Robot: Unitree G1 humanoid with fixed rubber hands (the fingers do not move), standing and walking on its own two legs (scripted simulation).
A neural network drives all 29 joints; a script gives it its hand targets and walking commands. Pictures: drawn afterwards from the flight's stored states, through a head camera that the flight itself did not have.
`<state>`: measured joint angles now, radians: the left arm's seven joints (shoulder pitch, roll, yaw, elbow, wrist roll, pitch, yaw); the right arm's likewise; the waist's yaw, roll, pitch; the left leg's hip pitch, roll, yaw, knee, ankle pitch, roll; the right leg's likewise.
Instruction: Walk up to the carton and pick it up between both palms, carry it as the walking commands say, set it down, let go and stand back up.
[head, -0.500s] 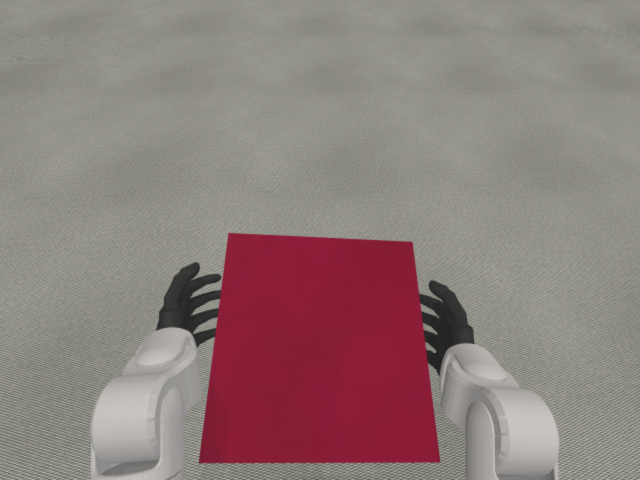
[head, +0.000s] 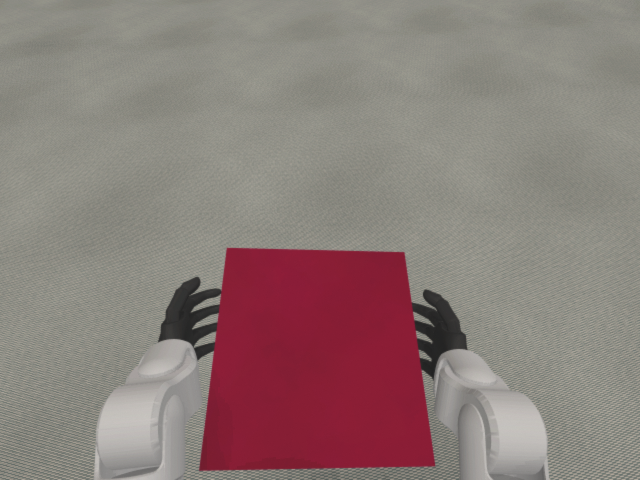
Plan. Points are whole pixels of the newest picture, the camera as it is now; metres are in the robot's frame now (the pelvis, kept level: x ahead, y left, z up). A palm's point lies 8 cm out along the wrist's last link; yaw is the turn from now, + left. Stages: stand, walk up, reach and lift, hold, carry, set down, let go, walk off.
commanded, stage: carry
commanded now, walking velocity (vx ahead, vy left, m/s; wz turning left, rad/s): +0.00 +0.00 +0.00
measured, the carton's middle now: (310, 370) +0.27 +0.01 +0.00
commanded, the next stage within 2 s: none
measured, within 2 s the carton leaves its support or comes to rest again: neither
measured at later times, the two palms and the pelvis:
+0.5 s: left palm (258, 187) +0.55 +0.10 +0.06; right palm (431, 204) +0.53 -0.18 +0.03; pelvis +0.28 -0.04 -0.02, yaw -1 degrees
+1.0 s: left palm (292, 89) +0.87 +0.06 +0.07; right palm (424, 102) +0.84 -0.22 +0.05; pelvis +0.58 -0.07 +0.01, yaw -4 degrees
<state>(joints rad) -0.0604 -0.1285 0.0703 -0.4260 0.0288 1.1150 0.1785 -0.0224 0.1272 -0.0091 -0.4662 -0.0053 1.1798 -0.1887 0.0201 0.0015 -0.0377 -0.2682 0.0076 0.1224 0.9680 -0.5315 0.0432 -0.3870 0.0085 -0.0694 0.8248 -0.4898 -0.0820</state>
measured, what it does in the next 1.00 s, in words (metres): walks ahead: left foot, then right foot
